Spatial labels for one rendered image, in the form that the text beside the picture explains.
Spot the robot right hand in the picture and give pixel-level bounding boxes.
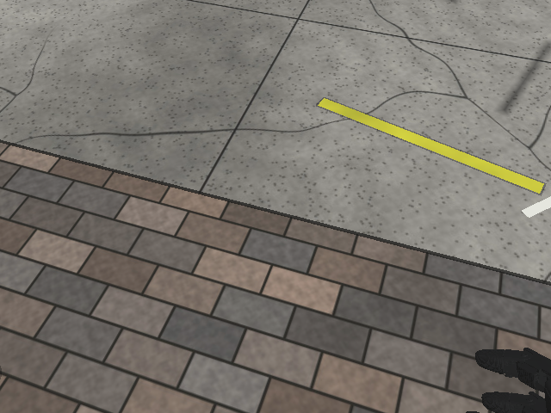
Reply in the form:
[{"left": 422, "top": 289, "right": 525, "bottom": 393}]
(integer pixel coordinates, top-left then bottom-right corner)
[{"left": 466, "top": 348, "right": 551, "bottom": 413}]

